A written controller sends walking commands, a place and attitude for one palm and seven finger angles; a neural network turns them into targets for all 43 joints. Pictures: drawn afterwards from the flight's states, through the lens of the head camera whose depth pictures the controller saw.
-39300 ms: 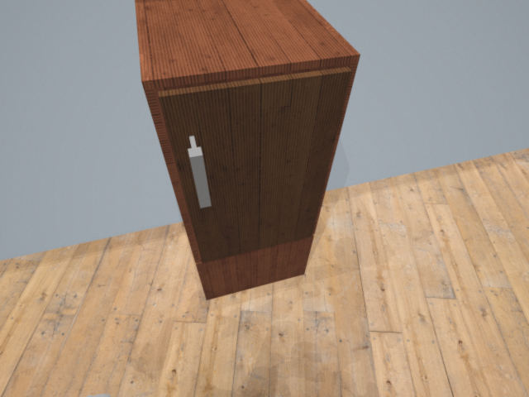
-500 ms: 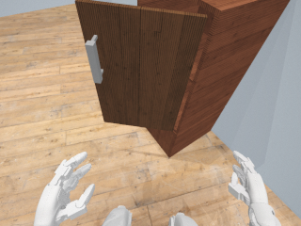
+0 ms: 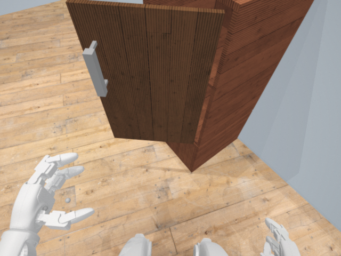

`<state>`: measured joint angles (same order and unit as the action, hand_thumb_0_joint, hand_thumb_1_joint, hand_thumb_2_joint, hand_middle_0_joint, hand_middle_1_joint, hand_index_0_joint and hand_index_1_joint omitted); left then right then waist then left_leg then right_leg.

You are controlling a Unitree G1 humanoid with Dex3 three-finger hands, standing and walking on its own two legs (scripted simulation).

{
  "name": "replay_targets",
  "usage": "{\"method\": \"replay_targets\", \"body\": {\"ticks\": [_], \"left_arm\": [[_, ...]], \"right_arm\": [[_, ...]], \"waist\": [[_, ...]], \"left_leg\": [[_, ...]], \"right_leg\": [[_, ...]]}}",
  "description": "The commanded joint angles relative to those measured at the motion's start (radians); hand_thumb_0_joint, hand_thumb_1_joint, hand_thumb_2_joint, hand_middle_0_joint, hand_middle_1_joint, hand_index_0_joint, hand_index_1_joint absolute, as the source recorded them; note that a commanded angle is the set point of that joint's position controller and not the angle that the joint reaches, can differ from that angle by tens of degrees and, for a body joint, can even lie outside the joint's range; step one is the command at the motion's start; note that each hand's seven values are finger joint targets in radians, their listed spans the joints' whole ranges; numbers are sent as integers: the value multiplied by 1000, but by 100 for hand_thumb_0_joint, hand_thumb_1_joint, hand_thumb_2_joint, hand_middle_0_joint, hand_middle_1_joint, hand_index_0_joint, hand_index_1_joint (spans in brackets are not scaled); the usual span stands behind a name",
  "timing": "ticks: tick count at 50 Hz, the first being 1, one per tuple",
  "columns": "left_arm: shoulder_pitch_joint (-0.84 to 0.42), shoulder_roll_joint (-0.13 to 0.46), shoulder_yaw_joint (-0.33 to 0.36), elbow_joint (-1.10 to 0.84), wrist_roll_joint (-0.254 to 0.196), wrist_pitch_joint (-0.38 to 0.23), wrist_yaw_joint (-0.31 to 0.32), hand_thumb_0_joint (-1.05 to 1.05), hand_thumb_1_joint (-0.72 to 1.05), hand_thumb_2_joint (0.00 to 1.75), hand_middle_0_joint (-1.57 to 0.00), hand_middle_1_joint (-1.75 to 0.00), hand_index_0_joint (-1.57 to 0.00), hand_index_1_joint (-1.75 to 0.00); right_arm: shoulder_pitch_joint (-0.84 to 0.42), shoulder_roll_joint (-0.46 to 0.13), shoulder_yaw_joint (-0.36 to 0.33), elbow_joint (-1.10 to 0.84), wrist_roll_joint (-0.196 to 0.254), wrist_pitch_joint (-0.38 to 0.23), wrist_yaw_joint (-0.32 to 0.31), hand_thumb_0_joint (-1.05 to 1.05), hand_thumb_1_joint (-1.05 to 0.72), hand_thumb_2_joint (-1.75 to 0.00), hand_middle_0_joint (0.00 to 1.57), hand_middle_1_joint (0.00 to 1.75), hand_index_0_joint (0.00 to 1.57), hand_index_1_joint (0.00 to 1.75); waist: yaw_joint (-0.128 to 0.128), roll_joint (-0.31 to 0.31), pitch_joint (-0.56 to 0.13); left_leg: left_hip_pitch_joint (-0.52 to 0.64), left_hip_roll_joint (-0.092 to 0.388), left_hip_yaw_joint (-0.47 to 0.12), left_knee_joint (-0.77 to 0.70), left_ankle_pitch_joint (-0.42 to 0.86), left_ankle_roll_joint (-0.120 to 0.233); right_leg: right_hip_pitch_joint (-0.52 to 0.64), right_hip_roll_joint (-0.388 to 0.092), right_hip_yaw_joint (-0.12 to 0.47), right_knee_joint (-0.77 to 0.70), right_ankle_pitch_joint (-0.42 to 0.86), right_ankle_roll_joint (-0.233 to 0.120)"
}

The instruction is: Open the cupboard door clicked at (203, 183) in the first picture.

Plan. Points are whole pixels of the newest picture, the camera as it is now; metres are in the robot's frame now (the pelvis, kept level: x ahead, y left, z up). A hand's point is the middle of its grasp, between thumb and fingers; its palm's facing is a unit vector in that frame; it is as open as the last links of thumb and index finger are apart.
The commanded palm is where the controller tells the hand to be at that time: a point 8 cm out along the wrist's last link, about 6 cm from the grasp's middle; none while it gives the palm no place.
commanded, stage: raise the hand with hooked fingers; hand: left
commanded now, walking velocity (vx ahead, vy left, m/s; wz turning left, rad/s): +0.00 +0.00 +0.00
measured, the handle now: (98, 69) +0.59 +0.24 +0.06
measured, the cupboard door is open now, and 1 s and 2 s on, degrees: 48 48 48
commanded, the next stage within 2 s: move the hooked fingers beside the handle in 1.14 s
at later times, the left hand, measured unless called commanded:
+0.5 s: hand (44, 172) +0.27 +0.27 +0.07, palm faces -0.01 -1.00 -0.05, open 13.9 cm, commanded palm +0.25 +0.32 +0.08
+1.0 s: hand (43, 160) +0.30 +0.28 +0.07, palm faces -0.02 -1.00 -0.03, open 14.0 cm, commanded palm +0.27 +0.33 +0.09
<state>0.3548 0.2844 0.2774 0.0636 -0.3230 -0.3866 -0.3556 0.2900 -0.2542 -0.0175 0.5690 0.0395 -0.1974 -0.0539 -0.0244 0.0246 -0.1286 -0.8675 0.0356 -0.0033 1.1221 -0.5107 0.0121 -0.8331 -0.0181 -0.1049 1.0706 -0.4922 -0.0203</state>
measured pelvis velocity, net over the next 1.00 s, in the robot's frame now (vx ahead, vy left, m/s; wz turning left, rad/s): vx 0.01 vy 0.01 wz -0.01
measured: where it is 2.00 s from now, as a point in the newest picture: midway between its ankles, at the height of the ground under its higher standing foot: outside the picture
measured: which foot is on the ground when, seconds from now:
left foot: down 0.00-1.00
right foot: down 0.00-1.00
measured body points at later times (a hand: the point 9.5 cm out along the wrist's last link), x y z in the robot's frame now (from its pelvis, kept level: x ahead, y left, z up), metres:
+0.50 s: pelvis +0.01 +0.01 +0.02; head +0.07 +0.02 +0.46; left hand +0.26 +0.32 +0.08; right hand +0.18 -0.23 -0.06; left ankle +0.02 +0.11 -0.66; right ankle +0.02 -0.11 -0.66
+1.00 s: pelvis +0.01 +0.01 +0.02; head +0.07 +0.03 +0.47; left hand +0.29 +0.33 +0.08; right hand +0.15 -0.25 -0.05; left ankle +0.02 +0.11 -0.66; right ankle +0.02 -0.11 -0.66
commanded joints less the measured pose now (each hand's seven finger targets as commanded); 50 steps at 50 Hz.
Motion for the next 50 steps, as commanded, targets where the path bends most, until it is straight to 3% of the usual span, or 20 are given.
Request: {"method": "replay_targets", "body": {"ticks": [1, 8, 11, 13, 14, 21, 31, 32, 36, 41, 50], "left_arm": [[-90, 178, 100, -156, -35, -72, -30, 0, -24, 41, -28, -103, -28, -103], [-158, 224, 140, -138, -45, -62, -43, 0, -41, 34, -29, -114, -29, -114], [-208, 240, 151, -75, -48, -33, -60, 0, -48, 31, -30, -118, -30, -118], [-241, 256, 159, -60, -49, -23, -74, 0, -50, 30, -30, -120, -30, -120], [-256, 263, 167, -49, -52, -17, -79, 0, -50, 30, -30, -120, -30, -120], [-410, 316, 191, 15, -64, 4, -134, 0, -50, 30, -30, -120, -30, -120], [-552, 409, 257, 148, -71, 34, -190, 0, -50, 30, -30, -120, -30, -120], [-556, 408, 256, 166, -71, 36, -195, 0, -50, 30, -30, -120, -30, -120], [-503, 371, 230, 196, -79, 44, -214, 0, -50, 30, -30, -120, -30, -120], [-524, 410, 264, 151, -74, 25, -188, 0, -50, 30, -30, -120, -30, -120], [-541, 402, 255, 138, -75, 5, -179, 0, -50, 30, -30, -120, -30, -120]], "right_arm": [[-67, -138, -43, -180, 4, -67, -11, 0, -90, -90, 20, 30, 20, 30], [-45, -147, -37, -175, 4, -70, -8, 0, -90, -90, 20, 30, 20, 30], [-38, -157, -31, -181, 4, -58, -6, 0, -90, -90, 20, 30, 20, 30], [-38, -161, -27, -184, 5, -56, -7, 0, -90, -90, 20, 30, 20, 30], [-38, -161, -26, -188, 4, -56, -8, 0, -90, -90, 20, 30, 20, 30], [-30, -170, -14, -178, 5, -53, -13, 0, -90, -90, 20, 30, 20, 30], [-15, -183, -9, -170, 7, -39, -24, 0, -90, -90, 20, 30, 20, 30], [-10, -183, -12, -169, 9, -37, -25, 0, -90, -90, 20, 30, 20, 30], [-5, -183, -15, -183, 10, -36, -17, 0, -90, -90, 20, 30, 20, 30], [2, -185, -20, -186, 5, -28, -10, 0, -90, -90, 20, 30, 20, 30], [0, -182, -17, -181, 3, -24, -15, 0, -90, -90, 20, 30, 20, 30]], "waist": [[19, 17, -197], [24, 91, -215], [12, 54, -185], [15, 77, -190], [12, 57, -195], [5, 72, -210], [16, 67, -228], [15, 83, -232], [20, 50, -231], [23, 70, -238], [12, 87, -227]], "left_leg": [[139, -37, -25, -189, 237, 14], [225, -34, -30, -226, 301, 7], [215, -33, -31, -233, 290, 6], [227, -33, -32, -240, 286, 5], [225, -34, -31, -242, 281, 6], [266, -30, -38, -251, 317, 4], [291, -29, -38, -282, 336, 1], [297, -30, -32, -283, 329, 3], [290, -32, -28, -286, 343, 6], [295, -31, -28, -289, 350, 4], [295, -29, -29, -288, 328, 4]], "right_leg": [[174, 28, 70, -187, 138, -1], [195, 36, 46, -189, 218, -6], [193, 42, 42, -198, 220, -4], [197, 40, 42, -205, 217, -5], [203, 39, 43, -210, 214, -2], [211, 47, 44, -217, 249, -9], [236, 47, 43, -236, 257, -13], [231, 47, 48, -243, 251, -11], [248, 48, 49, -248, 273, -10], [240, 50, 47, -243, 271, -10], [229, 51, 50, -243, 254, -11]]}}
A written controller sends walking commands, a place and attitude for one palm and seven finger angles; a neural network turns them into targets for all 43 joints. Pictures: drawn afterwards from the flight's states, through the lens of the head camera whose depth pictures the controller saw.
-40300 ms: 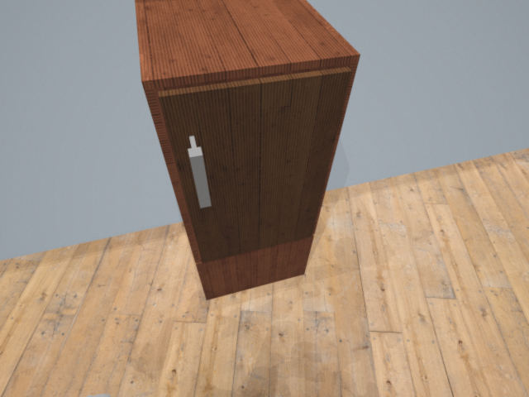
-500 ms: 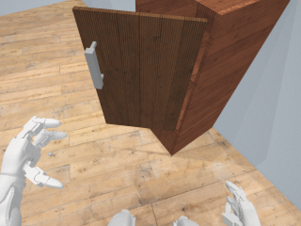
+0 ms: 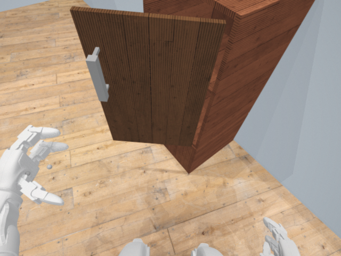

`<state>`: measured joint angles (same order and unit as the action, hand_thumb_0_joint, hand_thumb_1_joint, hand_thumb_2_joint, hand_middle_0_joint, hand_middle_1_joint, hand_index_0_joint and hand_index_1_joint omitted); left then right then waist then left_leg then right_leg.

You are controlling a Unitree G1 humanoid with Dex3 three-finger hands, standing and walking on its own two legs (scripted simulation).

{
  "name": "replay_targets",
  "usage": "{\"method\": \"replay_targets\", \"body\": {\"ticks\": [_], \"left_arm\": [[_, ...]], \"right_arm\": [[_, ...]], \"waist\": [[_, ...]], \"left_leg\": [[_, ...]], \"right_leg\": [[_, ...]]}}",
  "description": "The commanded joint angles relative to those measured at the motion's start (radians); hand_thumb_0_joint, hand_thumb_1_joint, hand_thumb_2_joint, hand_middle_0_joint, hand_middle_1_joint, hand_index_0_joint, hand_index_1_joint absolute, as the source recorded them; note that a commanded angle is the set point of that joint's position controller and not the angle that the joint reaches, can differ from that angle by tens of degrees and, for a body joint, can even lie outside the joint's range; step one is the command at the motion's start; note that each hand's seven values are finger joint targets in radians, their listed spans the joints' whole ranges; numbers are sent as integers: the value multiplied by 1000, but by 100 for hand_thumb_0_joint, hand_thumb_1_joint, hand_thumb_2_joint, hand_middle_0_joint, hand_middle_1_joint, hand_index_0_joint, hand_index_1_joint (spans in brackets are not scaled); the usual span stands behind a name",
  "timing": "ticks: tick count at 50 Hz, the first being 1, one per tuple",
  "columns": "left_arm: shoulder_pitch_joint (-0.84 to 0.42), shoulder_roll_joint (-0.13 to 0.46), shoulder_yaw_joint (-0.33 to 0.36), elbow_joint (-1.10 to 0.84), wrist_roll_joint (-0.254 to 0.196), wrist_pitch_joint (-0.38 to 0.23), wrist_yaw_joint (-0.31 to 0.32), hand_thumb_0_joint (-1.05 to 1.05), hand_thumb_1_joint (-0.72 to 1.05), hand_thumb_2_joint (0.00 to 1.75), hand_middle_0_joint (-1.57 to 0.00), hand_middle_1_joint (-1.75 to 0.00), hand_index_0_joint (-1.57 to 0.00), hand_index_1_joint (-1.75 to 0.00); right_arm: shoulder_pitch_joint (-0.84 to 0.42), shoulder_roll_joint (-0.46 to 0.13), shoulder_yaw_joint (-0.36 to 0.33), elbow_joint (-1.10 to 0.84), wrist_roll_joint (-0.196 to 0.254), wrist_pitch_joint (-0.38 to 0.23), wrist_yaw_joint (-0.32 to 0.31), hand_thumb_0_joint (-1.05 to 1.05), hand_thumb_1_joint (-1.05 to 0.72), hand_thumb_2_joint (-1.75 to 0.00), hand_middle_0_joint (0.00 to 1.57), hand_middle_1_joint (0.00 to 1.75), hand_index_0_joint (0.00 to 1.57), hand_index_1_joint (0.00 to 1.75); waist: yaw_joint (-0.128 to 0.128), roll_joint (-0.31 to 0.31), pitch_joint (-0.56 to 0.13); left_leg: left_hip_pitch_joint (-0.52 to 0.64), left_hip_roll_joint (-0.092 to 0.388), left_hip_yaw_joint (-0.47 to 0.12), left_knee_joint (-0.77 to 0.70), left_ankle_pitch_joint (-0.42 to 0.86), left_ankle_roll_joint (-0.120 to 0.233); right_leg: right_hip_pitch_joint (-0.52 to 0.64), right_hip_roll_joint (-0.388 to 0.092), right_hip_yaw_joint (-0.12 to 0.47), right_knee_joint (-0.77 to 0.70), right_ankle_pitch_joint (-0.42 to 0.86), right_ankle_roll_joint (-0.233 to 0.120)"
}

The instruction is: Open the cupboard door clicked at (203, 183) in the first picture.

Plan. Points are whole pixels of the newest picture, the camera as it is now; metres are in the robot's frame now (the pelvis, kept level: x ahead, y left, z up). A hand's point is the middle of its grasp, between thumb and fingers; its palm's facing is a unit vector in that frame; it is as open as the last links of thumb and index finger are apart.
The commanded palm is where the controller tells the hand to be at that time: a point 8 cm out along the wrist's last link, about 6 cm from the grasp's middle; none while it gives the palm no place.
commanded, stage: raise the hand with hooked fingers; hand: left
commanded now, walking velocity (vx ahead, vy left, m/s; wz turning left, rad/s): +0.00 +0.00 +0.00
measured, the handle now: (100, 75) +0.58 +0.24 +0.04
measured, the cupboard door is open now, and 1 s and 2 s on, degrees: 48 48 48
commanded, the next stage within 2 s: move the hooked fingers beside the handle in 0.14 s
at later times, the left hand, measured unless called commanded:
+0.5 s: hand (54, 152) +0.32 +0.27 +0.05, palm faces -0.01 -1.00 -0.02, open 14.0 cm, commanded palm +0.30 +0.32 +0.06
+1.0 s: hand (65, 123) +0.40 +0.28 +0.05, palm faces -0.03 -1.00 +0.00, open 14.0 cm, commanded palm +0.38 +0.33 +0.06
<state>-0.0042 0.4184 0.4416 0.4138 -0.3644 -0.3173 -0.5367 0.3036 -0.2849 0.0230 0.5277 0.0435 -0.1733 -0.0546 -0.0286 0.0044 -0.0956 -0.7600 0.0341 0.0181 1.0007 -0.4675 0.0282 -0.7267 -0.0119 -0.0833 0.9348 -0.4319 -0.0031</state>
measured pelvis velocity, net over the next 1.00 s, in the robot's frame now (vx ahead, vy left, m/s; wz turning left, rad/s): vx -0.01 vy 0.00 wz -0.02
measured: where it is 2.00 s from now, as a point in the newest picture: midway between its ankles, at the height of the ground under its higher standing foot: outside the picture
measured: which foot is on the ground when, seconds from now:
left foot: down 0.00-1.00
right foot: down 0.00-1.00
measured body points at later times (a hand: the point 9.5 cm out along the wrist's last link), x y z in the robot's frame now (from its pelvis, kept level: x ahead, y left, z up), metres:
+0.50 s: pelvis -0.01 +0.00 -0.01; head +0.07 +0.02 +0.44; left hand +0.31 +0.33 +0.06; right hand +0.15 -0.26 -0.09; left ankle +0.01 +0.10 -0.68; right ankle +0.01 -0.12 -0.68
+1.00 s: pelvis -0.01 +0.00 -0.01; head +0.10 +0.02 +0.43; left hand +0.39 +0.33 +0.05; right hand +0.07 -0.28 -0.11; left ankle +0.01 +0.10 -0.68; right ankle +0.01 -0.12 -0.68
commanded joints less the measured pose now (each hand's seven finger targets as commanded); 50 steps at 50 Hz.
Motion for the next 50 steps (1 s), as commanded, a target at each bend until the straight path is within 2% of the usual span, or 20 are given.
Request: {"method": "replay_targets", "body": {"ticks": [1, 12, 15, 16, 18, 21, 22, 25, 31, 32, 34, 35, 36, 38, 40, 42, 43, 46, 47, 50], "left_arm": [[-174, 267, 93, -203, -32, -62, -1, 0, -50, 30, -30, -120, -30, -120], [-184, 260, 85, -198, -35, -54, -11, 0, -50, 30, -30, -120, -30, -120], [-318, 268, 69, -143, -27, -52, -13, 0, -50, 30, -30, -120, -30, -120], [-348, 299, 92, -116, -17, -53, -12, 0, -50, 30, -30, -120, -30, -120], [-403, 262, 43, -100, -7, -53, -19, 0, -50, 30, -30, -120, -30, -120], [-479, 318, 67, -41, 11, -50, -18, 0, -50, 30, -30, -120, -30, -120], [-495, 319, 65, -6, 16, -48, -19, 0, -50, 30, -30, -120, -30, -120], [-553, 331, 61, 18, 25, -53, -20, 0, -50, 30, -30, -120, -30, -120], [-522, 419, 147, 100, 31, -60, -21, 0, -50, 30, -30, -120, -30, -120], [-513, 397, 132, 125, 27, -55, -25, 0, -50, 30, -30, -120, -30, -120], [-571, 432, 147, 179, 36, -55, -28, 0, -50, 30, -30, -120, -30, -120], [-618, 422, 129, 191, 35, -61, -33, 0, -50, 30, -30, -120, -30, -120], [-663, 429, 128, 201, 41, -71, -38, 0, -50, 30, -30, -120, -30, -120], [-671, 428, 121, 200, 46, -90, -45, 0, -50, 30, -30, -120, -30, -120], [-739, 420, 97, 200, 48, -108, -54, 0, -50, 30, -30, -120, -30, -120], [-779, 452, 120, 250, 55, -113, -56, 0, -50, 30, -30, -120, -30, -120], [-779, 429, 98, 278, 59, -109, -58, 0, -50, 30, -30, -120, -30, -120], [-811, 498, 141, 317, 74, -106, -56, 0, -50, 30, -30, -120, -30, -120], [-833, 484, 126, 333, 79, -103, -52, 0, -50, 30, -30, -120, -30, -120], [-915, 524, 139, 357, 94, -115, -43, 0, -50, 30, -30, -120, -30, -120]], "right_arm": [[-15, -151, -58, -139, 1, -47, -15, 0, -90, -90, 20, 30, 20, 30], [-18, -148, -54, -139, 1, -49, -17, 0, -90, -90, 20, 30, 20, 30], [-12, -156, -50, -116, -1, -45, -28, 0, -90, -90, 20, 30, 20, 30], [-7, -159, -50, -110, 0, -42, -32, 0, -90, -90, 20, 30, 20, 30], [-8, -156, -49, -108, 2, -43, -36, 0, -90, -90, 20, 30, 20, 30], [5, -162, -47, -91, 0, -33, -40, 0, -90, -90, 20, 30, 20, 30], [4, -163, -45, -91, 1, -28, -40, 0, -90, -90, 20, 30, 20, 30], [13, -162, -47, -89, -1, -19, -37, 0, -90, -90, 20, 30, 20, 30], [39, -166, -50, -95, -4, 13, -20, 0, -90, -90, 20, 30, 20, 30], [40, -164, -51, -98, -3, 20, -17, 0, -90, -90, 20, 30, 20, 30], [50, -174, -51, -89, -1, 33, -16, 0, -90, -90, 20, 30, 20, 30], [55, -173, -49, -86, -2, 36, -19, 0, -90, -90, 20, 30, 20, 30], [63, -177, -54, -77, -1, 38, -20, 0, -90, -90, 20, 30, 20, 30], [73, -176, -57, -74, -4, 42, -17, 0, -90, -90, 20, 30, 20, 30], [87, -178, -60, -60, -5, 47, -19, 0, -90, -90, 20, 30, 20, 30], [102, -185, -63, -39, -7, 56, -19, 0, -90, -90, 20, 30, 20, 30], [102, -183, -62, -39, -5, 60, -18, 0, -90, -90, 20, 30, 20, 30], [118, -190, -61, -31, -8, 75, -18, 0, -90, -90, 20, 30, 20, 30], [119, -187, -60, -30, -9, 81, -17, 0, -90, -90, 20, 30, 20, 30], [131, -189, -57, -25, -12, 95, -17, 0, -90, -90, 20, 30, 20, 30]], "waist": [[17, 100, -269], [17, 105, -276], [-11, 76, -228], [-8, 80, -237], [-13, 109, -254], [-17, 87, -280], [-17, 87, -267], [-9, 117, -310], [17, 98, -369], [7, 90, -349], [-9, 63, -304], [-19, 65, -292], [-29, 67, -305], [-22, 115, -347], [-40, 122, -364], [-40, 119, -375], [-43, 112, -366], [-35, 122, -391], [-43, 109, -392], [-48, 120, -397]], "left_leg": [[186, -28, -48, -168, 275, -11], [194, -28, -52, -159, 306, -14], [154, -27, -53, -146, 235, -10], [158, -25, -57, -152, 231, -12], [177, -26, -60, -154, 220, -13], [166, -24, -57, -144, 213, -8], [150, -26, -55, -144, 203, -8], [168, -25, -55, -136, 256, -10], [139, -24, -37, -125, 331, -9], [127, -26, -30, -124, 321, -6], [80, -23, -28, -122, 267, -4], [69, -23, -28, -115, 262, 0], [83, -20, -29, -113, 260, 0], [113, -22, -30, -109, 287, -1], [139, -17, -41, -98, 322, 1], [146, -15, -48, -96, 313, -2], [142, -16, -48, -98, 305, -1], [136, -13, -50, -93, 329, -1], [130, -14, -48, -89, 322, 2], [117, -12, -50, -78, 332, 3]], "right_leg": [[129, 45, 31, -109, 189, -25], [121, 44, 26, -99, 220, -25], [80, 44, 34, -103, 164, -24], [80, 42, 32, -102, 156, -25], [64, 39, 35, -101, 143, -26], [76, 39, 45, -102, 139, -26], [73, 37, 46, -103, 132, -25], [85, 37, 46, -86, 177, -31], [156, 42, 56, -73, 271, -26], [149, 42, 57, -80, 272, -22], [124, 42, 61, -86, 229, -18], [116, 44, 66, -84, 224, -21], [101, 45, 64, -83, 223, -18], [99, 44, 65, -76, 239, -22], [63, 49, 58, -61, 253, -26], [49, 48, 56, -61, 238, -24], [39, 48, 54, -63, 228, -23], [44, 48, 56, -55, 246, -25], [41, 47, 56, -54, 246, -21], [37, 51, 57, -42, 251, -26]]}}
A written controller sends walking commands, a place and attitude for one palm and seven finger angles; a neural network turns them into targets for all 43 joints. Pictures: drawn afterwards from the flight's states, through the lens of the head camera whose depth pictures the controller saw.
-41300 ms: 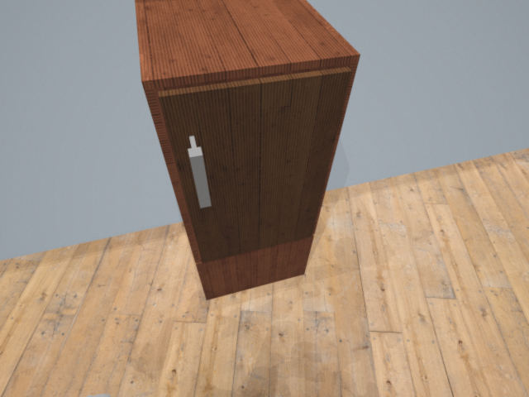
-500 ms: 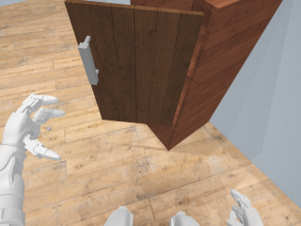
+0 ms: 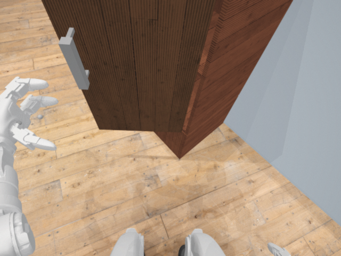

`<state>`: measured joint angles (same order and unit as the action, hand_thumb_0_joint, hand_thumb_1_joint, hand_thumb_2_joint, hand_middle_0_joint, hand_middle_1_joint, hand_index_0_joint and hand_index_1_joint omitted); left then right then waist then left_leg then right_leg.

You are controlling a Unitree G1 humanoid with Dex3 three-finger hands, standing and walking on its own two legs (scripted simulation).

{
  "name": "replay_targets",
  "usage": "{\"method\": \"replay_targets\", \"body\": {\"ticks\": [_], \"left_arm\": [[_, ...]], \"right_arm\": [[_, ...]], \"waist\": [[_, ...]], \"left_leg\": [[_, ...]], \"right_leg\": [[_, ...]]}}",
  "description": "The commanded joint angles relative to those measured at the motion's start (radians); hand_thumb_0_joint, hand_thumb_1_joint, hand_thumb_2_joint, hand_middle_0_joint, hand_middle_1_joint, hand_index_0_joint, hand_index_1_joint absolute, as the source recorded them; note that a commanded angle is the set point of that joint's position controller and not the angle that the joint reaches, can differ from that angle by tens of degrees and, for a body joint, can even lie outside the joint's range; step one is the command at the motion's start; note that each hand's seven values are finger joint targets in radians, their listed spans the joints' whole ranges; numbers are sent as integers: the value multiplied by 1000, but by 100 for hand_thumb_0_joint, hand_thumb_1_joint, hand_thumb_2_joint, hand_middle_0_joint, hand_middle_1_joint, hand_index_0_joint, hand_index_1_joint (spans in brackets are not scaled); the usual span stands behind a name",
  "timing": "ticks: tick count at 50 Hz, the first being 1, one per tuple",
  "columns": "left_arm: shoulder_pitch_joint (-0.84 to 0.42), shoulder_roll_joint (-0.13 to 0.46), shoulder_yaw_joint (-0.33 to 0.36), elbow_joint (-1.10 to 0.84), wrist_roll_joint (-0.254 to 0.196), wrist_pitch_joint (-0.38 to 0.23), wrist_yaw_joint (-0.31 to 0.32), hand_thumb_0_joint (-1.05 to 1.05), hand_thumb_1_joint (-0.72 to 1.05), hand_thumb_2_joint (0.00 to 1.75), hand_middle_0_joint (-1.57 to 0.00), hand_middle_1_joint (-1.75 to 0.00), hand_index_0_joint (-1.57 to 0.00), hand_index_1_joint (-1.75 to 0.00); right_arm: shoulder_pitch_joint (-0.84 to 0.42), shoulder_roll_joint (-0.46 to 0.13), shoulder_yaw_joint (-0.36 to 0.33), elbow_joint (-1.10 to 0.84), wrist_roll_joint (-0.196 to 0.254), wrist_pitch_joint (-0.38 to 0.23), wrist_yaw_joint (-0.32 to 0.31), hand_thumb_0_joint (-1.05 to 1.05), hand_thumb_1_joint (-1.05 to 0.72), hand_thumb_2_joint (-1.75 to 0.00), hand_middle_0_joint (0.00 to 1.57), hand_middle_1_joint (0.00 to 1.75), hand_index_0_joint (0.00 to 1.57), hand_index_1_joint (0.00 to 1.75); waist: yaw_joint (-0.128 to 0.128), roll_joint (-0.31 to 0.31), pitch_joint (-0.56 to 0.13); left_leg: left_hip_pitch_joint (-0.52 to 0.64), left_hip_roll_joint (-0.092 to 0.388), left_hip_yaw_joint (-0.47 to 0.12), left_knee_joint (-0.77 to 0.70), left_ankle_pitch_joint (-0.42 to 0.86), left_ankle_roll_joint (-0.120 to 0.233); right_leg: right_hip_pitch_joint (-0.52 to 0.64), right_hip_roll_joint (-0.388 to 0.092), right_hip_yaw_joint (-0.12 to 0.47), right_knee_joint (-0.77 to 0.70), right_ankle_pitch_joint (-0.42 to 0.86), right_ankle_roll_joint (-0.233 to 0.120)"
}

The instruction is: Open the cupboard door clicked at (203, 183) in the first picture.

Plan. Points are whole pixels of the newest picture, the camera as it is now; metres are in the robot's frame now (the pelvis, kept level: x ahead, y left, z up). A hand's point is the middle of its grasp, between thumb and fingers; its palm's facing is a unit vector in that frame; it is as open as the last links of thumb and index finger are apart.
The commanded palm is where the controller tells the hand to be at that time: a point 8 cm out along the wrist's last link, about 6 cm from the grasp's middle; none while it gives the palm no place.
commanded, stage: move the hooked fingers beside the handle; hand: left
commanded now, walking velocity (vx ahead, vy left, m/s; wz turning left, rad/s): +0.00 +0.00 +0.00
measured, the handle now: (78, 60) +0.58 +0.25 +0.05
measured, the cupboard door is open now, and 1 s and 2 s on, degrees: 48 48 48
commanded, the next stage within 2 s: slide the fingers in behind the handle in 1.64 s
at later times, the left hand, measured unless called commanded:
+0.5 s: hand (42, 92) +0.47 +0.30 +0.06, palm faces -0.01 -1.00 +0.00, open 14.0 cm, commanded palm +0.46 +0.34 +0.06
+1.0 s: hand (50, 71) +0.53 +0.31 +0.06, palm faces -0.01 -1.00 -0.02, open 14.0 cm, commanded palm +0.53 +0.34 +0.06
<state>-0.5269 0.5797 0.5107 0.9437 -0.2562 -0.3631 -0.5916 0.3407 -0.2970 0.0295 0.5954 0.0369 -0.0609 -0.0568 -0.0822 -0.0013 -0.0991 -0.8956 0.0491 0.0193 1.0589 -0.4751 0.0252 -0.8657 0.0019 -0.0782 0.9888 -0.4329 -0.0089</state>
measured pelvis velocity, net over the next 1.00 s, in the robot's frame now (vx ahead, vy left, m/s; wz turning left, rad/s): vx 0.00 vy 0.02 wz -0.05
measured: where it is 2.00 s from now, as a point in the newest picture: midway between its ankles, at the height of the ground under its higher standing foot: outside the picture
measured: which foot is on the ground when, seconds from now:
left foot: down 0.00-1.00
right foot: down 0.00-1.00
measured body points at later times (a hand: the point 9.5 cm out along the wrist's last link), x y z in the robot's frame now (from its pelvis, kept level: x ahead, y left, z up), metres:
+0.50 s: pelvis +0.00 +0.01 -0.01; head +0.14 +0.05 +0.41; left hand +0.46 +0.36 +0.06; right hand +0.03 -0.27 -0.11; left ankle +0.02 +0.10 -0.67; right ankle +0.02 -0.12 -0.67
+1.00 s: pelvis +0.00 +0.02 -0.02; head +0.18 +0.06 +0.39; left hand +0.53 +0.36 +0.06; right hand -0.03 -0.25 -0.11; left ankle +0.02 +0.10 -0.67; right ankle +0.02 -0.12 -0.67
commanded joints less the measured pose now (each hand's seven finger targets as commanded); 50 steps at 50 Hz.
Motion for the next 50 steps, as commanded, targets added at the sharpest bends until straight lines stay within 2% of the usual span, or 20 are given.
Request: {"method": "replay_targets", "body": {"ticks": [1, 3, 6, 9, 10, 13, 16, 22, 27, 29, 30, 32, 37, 42, 44, 45, 46, 48, 49, 50], "left_arm": [[-389, 381, 87, -155, -5, -73, 16, 0, -50, 30, -30, -120, -30, -120], [-384, 380, 85, -142, 2, -79, 18, 0, -50, 30, -30, -120, -30, -120], [-439, 402, 86, -62, 12, -76, 10, 0, -50, 30, -30, -120, -30, -120], [-479, 429, 84, -22, 30, -71, 5, 0, -50, 30, -30, -120, -30, -120], [-501, 452, 100, -27, 27, -79, 4, 0, -50, 30, -30, -120, -30, -120], [-567, 417, 54, -31, 41, -88, 2, 0, -50, 30, -30, -120, -30, -120], [-586, 451, 78, 3, 39, -86, 0, 0, -50, 30, -30, -120, -30, -120], [-662, 513, 89, 46, 73, -67, 11, 0, -50, 30, -30, -120, -30, -120], [-760, 519, 60, 61, 98, -63, 31, 0, -50, 30, -30, -120, -30, -120], [-783, 558, 75, 86, 114, -50, 43, 0, -50, 30, -30, -120, -30, -120], [-793, 537, 58, 90, 111, -49, 42, 0, -50, 30, -30, -120, -30, -120], [-816, 552, 57, 94, 125, -42, 46, 0, -50, 30, -30, -120, -30, -120], [-846, 633, 98, 116, 143, -22, 50, 0, -50, 30, -30, -120, -30, -120], [-905, 655, 84, 139, 172, -9, 63, 0, -50, 30, -30, -120, -30, -120], [-874, 674, 100, 146, 172, -3, 61, 0, -50, 30, -30, -120, -30, -120], [-845, 649, 92, 151, 164, -3, 53, 0, -50, 30, -30, -120, -30, -120], [-825, 670, 108, 146, 168, 0, 50, 0, -50, 30, -30, -120, -30, -120], [-839, 626, 68, 156, 170, 10, 42, 0, -50, 30, -30, -120, -30, -120], [-834, 657, 97, 145, 169, 12, 43, 0, -50, 30, -30, -120, -30, -120], [-837, 645, 91, 136, 162, 7, 41, 0, -50, 30, -30, -120, -30, -120]], "right_arm": [[100, -178, -66, -92, -7, -12, -12, 0, -90, -90, 20, 30, 20, 30], [102, -176, -65, -96, -9, -3, -7, 0, -90, -90, 20, 30, 20, 30], [114, -183, -60, -89, -9, 15, -7, 0, -90, -90, 20, 30, 20, 30], [122, -188, -59, -88, -11, 30, -6, 0, -90, -90, 20, 30, 20, 30], [129, -191, -59, -86, -13, 33, -8, 0, -90, -90, 20, 30, 20, 30], [137, -192, -58, -73, -15, 43, -4, 0, -90, -90, 20, 30, 20, 30], [154, -200, -58, -64, -17, 54, -5, 0, -90, -90, 20, 30, 20, 30], [174, -209, -52, -54, -22, 73, -6, 0, -90, -90, 20, 30, 20, 30], [191, -214, -43, -44, -27, 85, -6, 0, -90, -90, 20, 30, 20, 30], [201, -220, -40, -42, -28, 90, -8, 0, -90, -90, 20, 30, 20, 30], [208, -218, -38, -43, -30, 91, -9, 0, -90, -90, 20, 30, 20, 30], [216, -220, -36, -40, -33, 97, -7, 0, -90, -90, 20, 30, 20, 30], [237, -224, -29, -43, -36, 113, -4, 0, -90, -90, 20, 30, 20, 30], [255, -226, -17, -45, -39, 126, -3, 0, -90, -90, 20, 30, 20, 30], [261, -226, -15, -49, -42, 128, 0, 0, -90, -90, 20, 30, 20, 30], [265, -224, -16, -54, -41, 128, 1, 0, -90, -90, 20, 30, 20, 30], [269, -227, -19, -54, -42, 132, 1, 0, -90, -90, 20, 30, 20, 30], [269, -222, -17, -52, -39, 139, 6, 0, -90, -90, 20, 30, 20, 30], [273, -224, -19, -53, -41, 141, 6, 0, -90, -90, 20, 30, 20, 30], [274, -224, -19, -57, -40, 142, 5, 0, -90, -90, 20, 30, 20, 30]], "waist": [[10, 125, -416], [13, 159, -428], [-7, 111, -403], [-19, 136, -386], [-15, 126, -409], [-36, 193, -426], [-38, 159, -457], [-55, 184, -451], [-82, 247, -454], [-95, 216, -449], [-99, 223, -465], [-99, 268, -482], [-107, 258, -507], [-131, 279, -503], [-122, 266, -513], [-120, 277, -530], [-115, 264, -545], [-131, 270, -509], [-124, 266, -514], [-121, 287, -519]], "left_leg": [[266, -25, -52, -134, 352, 4], [280, -26, -49, -131, 365, 2], [234, -22, -47, -119, 339, 8], [222, -21, -49, -112, 327, 9], [231, -20, -57, -104, 356, 9], [291, -13, -71, -98, 371, 2], [285, -11, -76, -87, 383, 4], [276, -7, -91, -77, 381, 1], [312, 1, -113, -68, 379, -8], [278, 2, -115, -61, 368, -2], [299, 2, -121, -55, 395, -4], [326, 6, -126, -49, 422, -12], [300, 9, -122, -27, 463, -7], [299, 14, -134, -19, 469, -9], [270, 12, -126, -14, 467, -3], [298, 13, -130, -12, 509, -6], [302, 16, -126, -7, 530, -6], [289, 16, -123, -6, 505, -3], [282, 17, -125, -7, 507, -2], [305, 17, -130, -7, 535, -7]], "right_leg": [[178, 37, 52, -96, 261, -17], [168, 38, 52, -94, 265, -16], [158, 43, 53, -90, 259, -13], [131, 42, 51, -89, 246, -13], [137, 45, 51, -79, 261, -18], [59, 45, 41, -75, 235, -16], [66, 49, 42, -70, 242, -14], [24, 49, 35, -65, 221, -14], [-62, 50, 22, -54, 182, -16], [-54, 50, 22, -52, 182, -13], [-70, 52, 18, -45, 191, -16], [-94, 50, 16, -43, 194, -14], [-70, 55, 19, -40, 230, -10], [-108, 59, 10, -34, 220, -10], [-71, 60, 12, -33, 234, -9], [-84, 63, 8, -29, 250, -12], [-76, 63, 10, -30, 265, -8], [-99, 63, 8, -33, 253, -5], [-86, 64, 7, -32, 257, -5], [-102, 65, 5, -28, 258, -11]]}}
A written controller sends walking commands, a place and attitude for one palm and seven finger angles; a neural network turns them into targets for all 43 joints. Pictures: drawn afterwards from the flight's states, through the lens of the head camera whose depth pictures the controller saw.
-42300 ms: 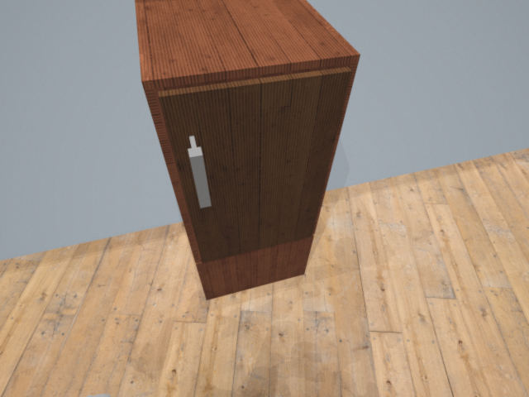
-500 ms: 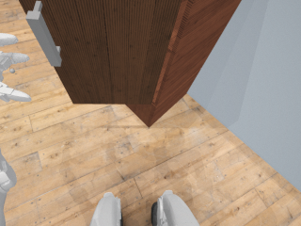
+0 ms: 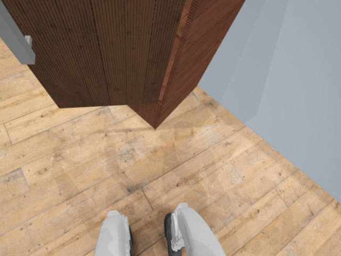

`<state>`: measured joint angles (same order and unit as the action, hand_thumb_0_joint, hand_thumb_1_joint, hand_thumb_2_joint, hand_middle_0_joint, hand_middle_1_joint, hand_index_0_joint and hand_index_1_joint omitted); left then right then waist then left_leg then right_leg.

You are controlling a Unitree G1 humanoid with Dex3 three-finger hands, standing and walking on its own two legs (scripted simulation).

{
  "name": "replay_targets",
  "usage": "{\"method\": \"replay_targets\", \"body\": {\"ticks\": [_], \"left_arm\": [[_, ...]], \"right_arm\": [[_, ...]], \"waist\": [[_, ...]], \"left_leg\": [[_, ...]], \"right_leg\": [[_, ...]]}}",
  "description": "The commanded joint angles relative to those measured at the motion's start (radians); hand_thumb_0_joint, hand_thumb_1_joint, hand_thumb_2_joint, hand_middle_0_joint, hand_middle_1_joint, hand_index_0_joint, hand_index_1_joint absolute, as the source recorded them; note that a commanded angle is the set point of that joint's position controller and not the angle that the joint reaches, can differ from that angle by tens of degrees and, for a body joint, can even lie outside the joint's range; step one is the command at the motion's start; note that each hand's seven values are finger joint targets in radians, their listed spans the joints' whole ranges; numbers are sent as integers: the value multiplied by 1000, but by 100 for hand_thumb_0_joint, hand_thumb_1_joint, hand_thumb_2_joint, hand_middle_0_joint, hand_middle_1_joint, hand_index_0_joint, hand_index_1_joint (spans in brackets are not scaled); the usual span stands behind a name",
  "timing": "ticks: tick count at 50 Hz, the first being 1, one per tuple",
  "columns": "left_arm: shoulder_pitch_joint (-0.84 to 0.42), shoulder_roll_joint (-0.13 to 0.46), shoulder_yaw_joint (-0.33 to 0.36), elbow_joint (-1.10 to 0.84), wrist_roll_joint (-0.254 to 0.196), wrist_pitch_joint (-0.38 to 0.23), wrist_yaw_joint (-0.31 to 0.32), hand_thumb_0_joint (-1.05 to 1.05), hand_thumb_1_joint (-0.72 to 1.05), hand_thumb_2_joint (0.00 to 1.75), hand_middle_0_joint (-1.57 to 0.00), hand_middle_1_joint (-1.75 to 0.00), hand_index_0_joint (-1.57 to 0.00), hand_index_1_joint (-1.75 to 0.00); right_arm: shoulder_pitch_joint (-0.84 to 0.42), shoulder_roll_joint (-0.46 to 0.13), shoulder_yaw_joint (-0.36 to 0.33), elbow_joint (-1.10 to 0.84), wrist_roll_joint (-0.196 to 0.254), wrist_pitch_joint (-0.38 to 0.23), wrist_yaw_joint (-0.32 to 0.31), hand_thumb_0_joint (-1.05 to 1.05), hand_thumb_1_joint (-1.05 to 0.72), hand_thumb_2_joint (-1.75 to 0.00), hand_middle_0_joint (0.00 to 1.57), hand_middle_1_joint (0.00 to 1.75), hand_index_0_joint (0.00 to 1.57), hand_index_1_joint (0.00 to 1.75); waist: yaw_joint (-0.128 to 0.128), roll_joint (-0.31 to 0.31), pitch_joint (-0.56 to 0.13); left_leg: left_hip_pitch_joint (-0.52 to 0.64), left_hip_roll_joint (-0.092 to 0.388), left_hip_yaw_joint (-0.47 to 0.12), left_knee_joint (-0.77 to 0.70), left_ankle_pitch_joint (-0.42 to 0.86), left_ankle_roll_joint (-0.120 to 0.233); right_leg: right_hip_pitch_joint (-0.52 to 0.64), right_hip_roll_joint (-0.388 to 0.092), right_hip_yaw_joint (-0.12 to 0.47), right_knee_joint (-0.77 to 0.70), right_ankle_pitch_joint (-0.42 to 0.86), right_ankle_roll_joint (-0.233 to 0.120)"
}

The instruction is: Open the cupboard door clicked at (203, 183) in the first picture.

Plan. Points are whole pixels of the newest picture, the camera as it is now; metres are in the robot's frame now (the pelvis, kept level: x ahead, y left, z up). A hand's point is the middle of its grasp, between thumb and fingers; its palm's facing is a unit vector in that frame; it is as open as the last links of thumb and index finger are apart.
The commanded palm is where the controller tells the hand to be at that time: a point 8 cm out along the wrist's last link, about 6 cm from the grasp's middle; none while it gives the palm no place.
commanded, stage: move the hooked fingers beside the handle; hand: left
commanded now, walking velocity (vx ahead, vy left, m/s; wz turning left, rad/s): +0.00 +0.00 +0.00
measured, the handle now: (10, 22) +0.57 +0.26 +0.08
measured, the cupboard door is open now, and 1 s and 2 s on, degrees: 48 48 48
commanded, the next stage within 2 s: slide the fingers in behind the handle in 0.64 s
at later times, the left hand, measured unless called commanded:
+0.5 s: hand out of the picture +0.51 +0.31 +0.08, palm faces +0.04 -1.00 -0.01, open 14.0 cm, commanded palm +0.51 +0.34 +0.08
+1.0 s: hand out of the picture +0.50 +0.30 +0.08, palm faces +0.03 -1.00 +0.00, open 14.0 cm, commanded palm +0.49 +0.33 +0.08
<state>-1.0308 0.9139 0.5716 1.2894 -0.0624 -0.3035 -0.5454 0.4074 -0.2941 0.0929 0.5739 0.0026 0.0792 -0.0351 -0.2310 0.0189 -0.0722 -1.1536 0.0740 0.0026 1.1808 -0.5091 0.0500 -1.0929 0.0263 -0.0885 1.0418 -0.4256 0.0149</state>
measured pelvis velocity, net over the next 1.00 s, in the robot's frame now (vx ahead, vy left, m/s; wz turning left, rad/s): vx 0.00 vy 0.00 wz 0.01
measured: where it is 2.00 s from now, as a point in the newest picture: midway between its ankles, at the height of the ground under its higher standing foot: (150, 250)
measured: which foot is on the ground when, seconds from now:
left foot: down 0.00-1.00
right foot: down 0.00-1.00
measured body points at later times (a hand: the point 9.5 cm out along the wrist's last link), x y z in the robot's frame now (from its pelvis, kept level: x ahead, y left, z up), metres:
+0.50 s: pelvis +0.01 +0.00 +0.01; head +0.18 +0.06 +0.42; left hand +0.50 +0.37 +0.08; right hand +0.02 -0.27 -0.08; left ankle +0.01 +0.08 -0.64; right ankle +0.03 -0.14 -0.64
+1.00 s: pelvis +0.00 +0.00 +0.00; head +0.17 +0.05 +0.42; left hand +0.49 +0.36 +0.08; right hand +0.00 -0.28 -0.08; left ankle +0.01 +0.08 -0.64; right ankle +0.03 -0.14 -0.64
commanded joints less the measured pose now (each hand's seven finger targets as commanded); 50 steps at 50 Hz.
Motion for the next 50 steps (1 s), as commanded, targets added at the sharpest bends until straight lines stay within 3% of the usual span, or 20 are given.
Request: {"method": "replay_targets", "body": {"ticks": [1, 6, 7, 9, 10, 15, 19, 21, 24, 27, 33, 36, 38, 40, 42, 43, 45, 46, 47, 50], "left_arm": [[-342, 333, 48, -224, -34, -53, -5, 0, -50, 30, -30, -120, -30, -120], [-338, 343, 71, -300, -39, -76, 0, 0, -50, 30, -30, -120, -30, -120], [-320, 333, 67, -292, -40, -72, -2, 0, -50, 30, -30, -120, -30, -120], [-310, 333, 67, -272, -39, -60, -1, 0, -50, 30, -30, -120, -30, -120], [-315, 305, 50, -282, -48, -62, -5, 0, -50, 30, -30, -120, -30, -120], [-298, 260, 28, -299, -54, -67, -3, 0, -50, 30, -30, -120, -30, -120], [-314, 215, -17, -240, -52, -61, 3, 0, -50, 30, -30, -120, -30, -120], [-344, 261, 13, -277, -50, -77, 12, 0, -50, 30, -30, -120, -30, -120], [-331, 222, -15, -264, -48, -78, 16, 0, -50, 30, -30, -120, -30, -120], [-314, 278, 32, -266, -48, -83, 20, 0, -50, 30, -30, -120, -30, -120], [-306, 281, 30, -240, -47, -80, 13, 0, -50, 30, -30, -120, -30, -120], [-309, 306, 54, -280, -55, -94, 7, 0, -50, 30, -30, -120, -30, -120], [-287, 294, 46, -263, -56, -89, 0, 0, -50, 30, -30, -120, -30, -120], [-312, 225, -3, -251, -71, -87, -11, 0, -50, 30, -30, -120, -30, -120], [-284, 266, 28, -247, -71, -82, -11, 0, -50, 30, -30, -120, -30, -120], [-285, 225, -6, -245, -69, -77, -12, 0, -50, 30, -30, -120, -30, -120], [-318, 212, -11, -270, -74, -85, -4, 0, -50, 30, -30, -120, -30, -120], [-327, 234, 7, -288, -73, -90, 2, 0, -50, 30, -30, -120, -30, -120], [-321, 206, -12, -276, -73, -89, 5, 0, -50, 30, -30, -120, -30, -120], [-314, 211, 4, -298, -74, -98, 23, 0, -50, 30, -30, -120, -30, -120]], "right_arm": [[208, -229, -84, -33, -7, 2, -15, 0, -90, -90, 20, 30, 20, 30], [216, -223, -92, -23, -11, 4, -5, 0, -90, -90, 20, 30, 20, 30], [212, -221, -92, -20, -10, 4, -2, 0, -90, -90, 20, 30, 20, 30], [210, -222, -91, -21, -9, 7, -2, 0, -90, -90, 20, 30, 20, 30], [209, -217, -90, -22, -6, 8, -2, 0, -90, -90, 20, 30, 20, 30], [209, -214, -96, -19, -7, 13, -1, 0, -90, -90, 20, 30, 20, 30], [191, -214, -89, -20, -5, 14, -3, 0, -90, -90, 20, 30, 20, 30], [193, -219, -91, -19, -7, 12, -8, 0, -90, -90, 20, 30, 20, 30], [185, -212, -88, -21, -7, 12, -5, 0, -90, -90, 20, 30, 20, 30], [183, -214, -90, -28, -8, 6, -7, 0, -90, -90, 20, 30, 20, 30], [173, -216, -88, -31, -4, 4, -7, 0, -90, -90, 20, 30, 20, 30], [174, -218, -91, -31, -5, -1, -8, 0, -90, -90, 20, 30, 20, 30], [174, -216, -91, -27, -3, -1, -7, 0, -90, -90, 20, 30, 20, 30], [171, -210, -87, -25, 0, -1, -6, 0, -90, -90, 20, 30, 20, 30], [172, -219, -90, -25, 0, -1, -8, 0, -90, -90, 20, 30, 20, 30], [172, -216, -87, -25, 2, 1, -6, 0, -90, -90, 20, 30, 20, 30], [174, -212, -88, -20, 0, 1, -7, 0, -90, -90, 20, 30, 20, 30], [178, -215, -91, -16, -3, 1, -7, 0, -90, -90, 20, 30, 20, 30], [177, -213, -92, -15, -3, 0, -5, 0, -90, -90, 20, 30, 20, 30], [177, -211, -93, -18, -5, -3, -4, 0, -90, -90, 20, 30, 20, 30]], "waist": [[28, 267, -564], [41, 311, -617], [41, 321, -607], [34, 269, -569], [37, 305, -571], [33, 301, -561], [10, 251, -484], [26, 276, -530], [19, 272, -524], [38, 281, -554], [28, 238, -517], [41, 267, -577], [39, 249, -558], [21, 243, -524], [39, 243, -526], [28, 236, -524], [30, 272, -521], [33, 261, -544], [25, 252, -542], [42, 266, -539]], "left_leg": [[570, -5, -112, -128, 566, -32], [639, -2, -119, -123, 659, -40], [637, -2, -115, -123, 657, -38], [595, -5, -112, -132, 613, -30], [619, -6, -110, -131, 639, -31], [670, -1, -122, -136, 686, -39], [594, -8, -111, -147, 557, -30], [624, -8, -117, -148, 586, -36], [609, -10, -109, -142, 568, -33], [602, -13, -105, -137, 597, -34], [550, -14, -96, -135, 534, -26], [582, -14, -98, -134, 561, -28], [562, -14, -94, -134, 549, -25], [559, -14, -96, -135, 520, -22], [546, -16, -95, -142, 501, -23], [549, -17, -97, -145, 492, -22], [575, -16, -101, -145, 502, -26], [589, -13, -107, -147, 514, -28], [585, -14, -108, -145, 501, -27], [587, -17, -107, -153, 503, -30]], "right_leg": [[131, 42, 18, -85, 252, -31], [142, 46, 16, -85, 285, -33], [142, 46, 17, -89, 287, -33], [163, 47, 16, -94, 282, -30], [152, 48, 17, -95, 290, -33], [124, 49, 7, -102, 288, -35], [120, 47, 11, -114, 245, -32], [136, 45, 13, -106, 253, -35], [135, 44, 16, -106, 254, -34], [171, 43, 19, -97, 281, -35], [179, 46, 23, -99, 269, -31], [196, 46, 25, -95, 284, -33], [200, 46, 27, -98, 285, -31], [170, 47, 23, -102, 265, -33], [188, 46, 25, -105, 256, -34], [172, 46, 24, -107, 246, -32], [148, 46, 20, -103, 236, -38], [157, 45, 19, -105, 241, -35], [147, 45, 20, -107, 232, -34], [159, 44, 19, -104, 228, -40]]}}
